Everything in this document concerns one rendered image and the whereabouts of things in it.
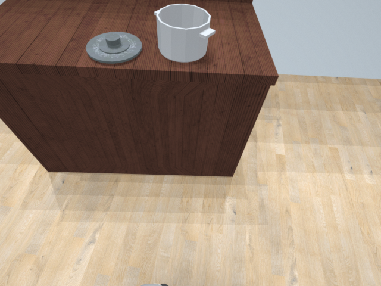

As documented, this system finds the knob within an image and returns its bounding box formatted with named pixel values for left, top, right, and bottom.
left=105, top=33, right=121, bottom=46

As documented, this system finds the table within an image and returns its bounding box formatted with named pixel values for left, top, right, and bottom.
left=0, top=0, right=279, bottom=177

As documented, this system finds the lid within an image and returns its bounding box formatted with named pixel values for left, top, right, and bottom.
left=86, top=32, right=142, bottom=64

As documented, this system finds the pot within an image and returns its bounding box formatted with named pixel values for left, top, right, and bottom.
left=154, top=4, right=216, bottom=63

